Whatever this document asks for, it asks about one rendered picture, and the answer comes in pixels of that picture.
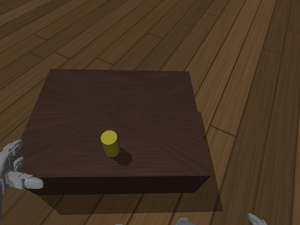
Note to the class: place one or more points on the right robot hand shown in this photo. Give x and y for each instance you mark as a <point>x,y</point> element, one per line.
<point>255,220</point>

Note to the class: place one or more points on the left robot hand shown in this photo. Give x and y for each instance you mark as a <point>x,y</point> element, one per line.
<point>11,170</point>

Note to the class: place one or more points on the can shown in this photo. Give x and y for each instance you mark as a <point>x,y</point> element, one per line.
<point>110,143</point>

